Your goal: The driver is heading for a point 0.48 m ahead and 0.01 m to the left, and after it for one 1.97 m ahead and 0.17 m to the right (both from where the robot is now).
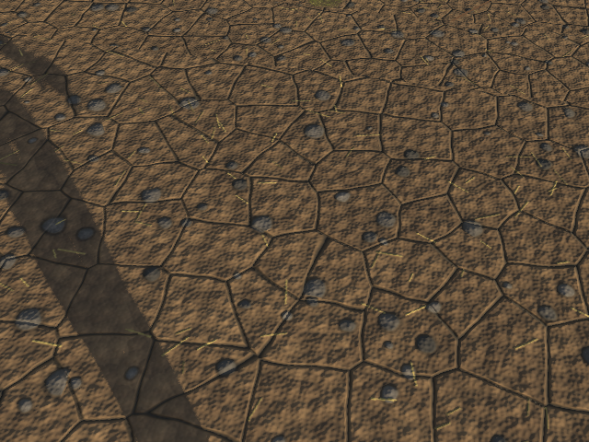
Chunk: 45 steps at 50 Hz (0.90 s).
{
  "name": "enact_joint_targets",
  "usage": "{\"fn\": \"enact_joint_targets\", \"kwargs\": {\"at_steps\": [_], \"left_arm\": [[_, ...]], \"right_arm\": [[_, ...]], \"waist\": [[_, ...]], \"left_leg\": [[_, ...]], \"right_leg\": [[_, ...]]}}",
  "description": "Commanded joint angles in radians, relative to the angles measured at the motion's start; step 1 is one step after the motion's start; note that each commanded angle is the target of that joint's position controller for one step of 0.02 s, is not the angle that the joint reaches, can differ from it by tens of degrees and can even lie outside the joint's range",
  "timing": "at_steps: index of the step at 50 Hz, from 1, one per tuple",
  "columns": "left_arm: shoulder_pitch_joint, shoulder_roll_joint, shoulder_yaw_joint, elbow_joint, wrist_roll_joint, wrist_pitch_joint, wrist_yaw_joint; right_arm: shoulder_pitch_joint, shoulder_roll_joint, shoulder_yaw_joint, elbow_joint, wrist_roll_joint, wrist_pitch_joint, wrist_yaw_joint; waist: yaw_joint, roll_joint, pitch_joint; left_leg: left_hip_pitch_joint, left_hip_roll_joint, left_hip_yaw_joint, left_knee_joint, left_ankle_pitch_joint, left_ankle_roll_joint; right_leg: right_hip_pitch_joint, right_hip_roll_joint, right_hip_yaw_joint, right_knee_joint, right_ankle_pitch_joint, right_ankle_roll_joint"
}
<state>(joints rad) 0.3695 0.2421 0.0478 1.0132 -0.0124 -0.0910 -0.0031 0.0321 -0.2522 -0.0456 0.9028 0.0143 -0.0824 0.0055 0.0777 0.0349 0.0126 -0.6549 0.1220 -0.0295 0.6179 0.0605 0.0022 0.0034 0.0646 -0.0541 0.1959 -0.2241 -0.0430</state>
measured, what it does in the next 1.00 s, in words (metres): walks ahead: left foot, then right foot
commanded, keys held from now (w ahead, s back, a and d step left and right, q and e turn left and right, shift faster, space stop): w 1.00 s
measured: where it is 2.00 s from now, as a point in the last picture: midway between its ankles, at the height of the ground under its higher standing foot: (320, 298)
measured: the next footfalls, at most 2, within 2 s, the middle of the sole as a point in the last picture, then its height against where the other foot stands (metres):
left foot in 0.12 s outside the picture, level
right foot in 0.68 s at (366, 411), level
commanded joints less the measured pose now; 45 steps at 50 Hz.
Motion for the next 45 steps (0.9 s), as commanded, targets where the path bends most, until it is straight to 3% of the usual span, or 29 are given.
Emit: {"fn": "enact_joint_targets", "kwargs": {"at_steps": [1, 4, 5, 6, 7, 8, 9, 10, 11, 13, 16, 19, 23, 27, 29, 31, 32, 33, 34, 35, 36, 37, 38, 39, 40, 41, 43, 45], "left_arm": [[0.034, 0.163, 0.034, -0.021, -0.010, 0.002, 0.008], [0.010, 0.186, 0.044, -0.023, -0.009, 0.020, 0.012], [-0.010, 0.181, 0.042, -0.029, -0.008, 0.026, 0.012], [-0.007, 0.147, 0.028, -0.041, 0.002, 0.029, 0.013], [0.083, 0.057, -0.002, -0.067, 0.016, 0.017, 0.008], [0.107, 0.019, -0.016, -0.055, 0.003, -0.007, 0.002], [0.027, 0.128, 0.011, -0.070, -0.024, -0.026, -0.002], [-0.053, 0.150, 0.016, -0.094, -0.036, -0.035, -0.001], [-0.090, 0.144, 0.019, -0.098, -0.027, -0.033, 0.006], [-0.075, 0.117, 0.027, -0.092, -0.009, -0.008, 0.013], [-0.088, 0.084, 0.026, -0.101, -0.003, 0.015, 0.015], [-0.196, 0.085, 0.030, -0.139, 0.007, 0.017, 0.014], [-0.331, 0.059, 0.019, -0.177, 0.002, 0.008, 0.001], [-0.446, 0.059, 0.010, -0.218, -0.006, 0.001, -0.019], [-0.479, 0.066, 0.008, -0.239, -0.009, -0.006, -0.033], [-0.454, 0.088, 0.014, -0.242, -0.010, -0.012, -0.042], [-0.403, 0.109, 0.024, -0.232, -0.009, -0.014, -0.042], [-0.288, 0.138, 0.042, -0.198, -0.006, -0.015, -0.039], [-0.109, 0.191, 0.067, -0.143, -0.002, -0.014, -0.031], [0.048, 0.283, 0.090, -0.114, 0.018, -0.010, -0.022], [0.080, 0.268, 0.080, -0.100, 0.009, -0.005, -0.026], [0.032, 0.195, 0.057, -0.105, -0.002, -0.006, -0.025], [-0.063, 0.165, 0.047, -0.126, -0.004, -0.007, -0.021], [-0.136, 0.136, 0.037, -0.139, 0.005, -0.009, -0.023], [-0.177, 0.108, 0.029, -0.144, 0.016, -0.012, -0.026], [-0.191, 0.091, 0.024, -0.141, 0.024, -0.015, -0.030], [-0.174, 0.104, 0.027, -0.125, 0.018, -0.020, -0.028], [-0.141, 0.136, 0.034, -0.109, 0.018, -0.022, -0.016]], "right_arm": [[-0.115, -0.061, -0.003, -0.087, 0.007, -0.015, 0.017], [-0.054, -0.108, -0.019, -0.088, 0.008, -0.025, 0.029], [0.054, -0.138, -0.038, -0.058, 0.006, -0.027, 0.028], [0.237, -0.194, -0.064, -0.003, 0.002, -0.028, 0.021], [0.390, -0.303, -0.090, 0.024, -0.019, -0.024, 0.015], [0.422, -0.270, -0.080, 0.038, -0.009, -0.017, 0.021], [0.352, -0.197, -0.055, 0.025, -0.001, -0.022, 0.023], [0.267, -0.155, -0.043, 0.000, -0.005, -0.024, 0.021], [0.192, -0.126, -0.033, -0.012, -0.013, -0.026, 0.024], [0.145, -0.085, -0.020, -0.012, -0.026, -0.031, 0.029], [0.190, -0.118, -0.028, 0.012, -0.022, -0.037, 0.021], [0.242, -0.137, -0.032, 0.032, -0.019, -0.031, 0.002], [0.301, -0.142, -0.030, 0.052, -0.010, -0.022, -0.011], [0.380, -0.149, -0.033, 0.088, -0.003, -0.007, -0.013], [0.396, -0.156, -0.038, 0.101, 0.000, 0.005, -0.017], [0.382, -0.168, -0.045, 0.102, 0.002, 0.014, -0.021], [0.362, -0.178, -0.048, 0.096, 0.002, 0.017, -0.022], [0.337, -0.177, -0.047, 0.090, 0.002, 0.023, -0.022], [0.330, -0.151, -0.036, 0.078, -0.004, 0.025, -0.022], [0.408, -0.075, -0.011, 0.054, -0.018, 0.013, -0.016], [0.458, -0.010, 0.011, 0.069, -0.013, -0.012, -0.007], [0.361, -0.118, -0.018, 0.053, 0.018, -0.032, -0.001], [0.278, -0.145, -0.025, 0.025, 0.032, -0.043, -0.001], [0.237, -0.141, -0.028, 0.019, 0.024, -0.043, -0.008], [0.236, -0.129, -0.035, 0.021, 0.012, -0.034, -0.014], [0.263, -0.103, -0.035, 0.026, 0.008, -0.019, -0.015], [0.279, -0.066, -0.032, 0.028, 0.005, 0.002, -0.018], [0.218, -0.074, -0.036, 0.002, -0.004, 0.009, -0.021]], "waist": [[-0.011, -0.089, 0.074], [-0.067, -0.115, 0.032], [-0.128, -0.114, -0.031], [-0.196, -0.085, -0.152], [-0.189, 0.114, -0.319], [-0.183, 0.255, -0.407], [-0.184, 0.165, -0.283], [-0.164, 0.111, -0.177], [-0.132, 0.042, -0.100], [-0.077, 0.056, -0.052], [-0.060, 0.035, -0.021], [-0.082, 0.013, 0.008], [-0.122, 0.022, 0.038], [-0.159, 0.018, 0.076], [-0.157, 0.024, 0.084], [-0.126, 0.039, 0.062], [-0.092, 0.056, 0.026], [-0.027, 0.060, -0.043], [0.045, 0.038, -0.157], [0.045, -0.128, -0.320], [0.025, -0.292, -0.423], [0.040, -0.215, -0.309], [0.017, -0.172, -0.175], [-0.014, -0.100, -0.102], [-0.050, -0.094, -0.055], [-0.079, -0.115, -0.050], [-0.098, -0.114, -0.030], [-0.094, -0.097, 0.000]], "left_leg": [[0.034, -0.027, 0.015, -0.074, -0.012, 0.016], [0.143, -0.060, 0.036, -0.118, -0.125, 0.058], [0.288, -0.092, 0.066, -0.137, -0.139, 0.080], [0.544, -0.068, 0.038, -0.113, -0.122, 0.117], [0.941, 0.187, -0.337, -0.121, -0.177, 0.248], [1.067, 0.290, -0.702, -0.300, -0.335, 0.337], [0.975, 0.254, -0.618, -0.324, -0.401, 0.286], [0.838, 0.219, -0.470, -0.335, -0.352, 0.247], [0.690, 0.179, -0.358, -0.368, -0.259, 0.229], [0.532, 0.121, -0.239, -0.427, -0.166, 0.207], [0.487, 0.107, -0.161, -0.481, -0.062, 0.229], [0.528, 0.100, -0.112, -0.501, -0.001, 0.225], [0.545, 0.063, -0.035, -0.515, -0.021, 0.191], [0.660, 0.099, -0.030, -0.484, -0.020, 0.191], [0.729, 0.132, -0.038, -0.443, 0.028, 0.185], [0.769, 0.150, -0.039, -0.388, 0.142, 0.169], [0.771, 0.145, -0.029, -0.329, 0.293, 0.158], [0.749, 0.113, 0.001, -0.201, 0.449, 0.139], [0.633, 0.058, 0.038, 0.008, 0.425, 0.108], [0.275, -0.055, 0.085, 0.386, 0.066, 0.048], [0.035, -0.188, -0.021, 0.617, -0.641, 0.023], [-0.076, -0.125, -0.095, 0.715, -0.634, 0.043], [-0.113, -0.071, -0.058, 0.701, -0.536, 0.056], [-0.072, -0.026, -0.036, 0.648, -0.444, 0.055], [-0.012, 0.005, -0.036, 0.592, -0.389, 0.053], [0.050, 0.023, -0.041, 0.560, -0.356, 0.051], [0.073, 0.034, -0.030, 0.500, -0.329, 0.037], [0.011, 0.042, -0.025, 0.410, -0.247, 0.015]], "right_leg": [[-0.035, -0.296, 0.127, -0.042, 0.204, -0.149], [0.041, -0.327, 0.135, 0.065, 0.375, -0.119], [0.033, -0.292, 0.101, 0.196, 0.533, -0.098], [-0.065, -0.234, 0.057, 0.420, 0.542, -0.068], [-0.417, -0.110, -0.005, 0.817, 0.211, -0.001], [-0.647, -0.001, 0.091, 1.041, -0.336, 0.022], [-0.753, -0.066, 0.168, 1.137, -0.319, -0.002], [-0.774, -0.119, 0.145, 1.127, -0.231, -0.020], [-0.734, -0.165, 0.122, 1.063, -0.143, -0.019], [-0.621, -0.211, 0.127, 0.966, -0.057, -0.014], [-0.629, -0.220, 0.113, 0.872, 0.012, 0.008], [-0.714, -0.219, 0.108, 0.710, 0.155, 0.034], [-0.676, -0.183, 0.069, 0.484, 0.324, 0.037], [-0.699, -0.158, 0.054, 0.370, 0.306, 0.024], [-0.711, -0.151, 0.057, 0.336, 0.249, 0.005], [-0.647, -0.131, 0.045, 0.310, 0.179, -0.021], [-0.553, -0.103, 0.022, 0.304, 0.149, -0.036], [-0.387, -0.067, -0.008, 0.284, 0.160, -0.060], [-0.116, -0.090, 0.019, 0.310, 0.196, -0.096], [0.290, -0.339, 0.371, 0.323, 0.157, -0.218], [0.442, -0.471, 0.749, 0.164, 0.018, -0.307], [0.361, -0.432, 0.689, 0.124, -0.076, -0.257], [0.205, -0.403, 0.546, 0.097, -0.032, -0.219], [0.051, -0.366, 0.443, 0.061, 0.044, -0.201], [-0.066, -0.329, 0.364, 0.026, 0.109, -0.186], [-0.133, -0.308, 0.319, -0.005, 0.128, -0.181], [-0.193, -0.292, 0.259, -0.051, 0.171, -0.194], [-0.194, -0.291, 0.221, -0.078, 0.220, -0.203]]}}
